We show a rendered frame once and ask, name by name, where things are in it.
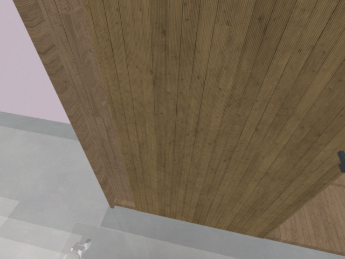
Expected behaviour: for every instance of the wardrobe door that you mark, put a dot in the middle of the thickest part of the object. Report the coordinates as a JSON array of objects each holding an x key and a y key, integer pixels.
[
  {"x": 228, "y": 113},
  {"x": 102, "y": 130}
]

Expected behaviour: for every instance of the robot left hand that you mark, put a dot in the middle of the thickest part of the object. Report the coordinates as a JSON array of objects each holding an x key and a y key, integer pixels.
[{"x": 78, "y": 249}]

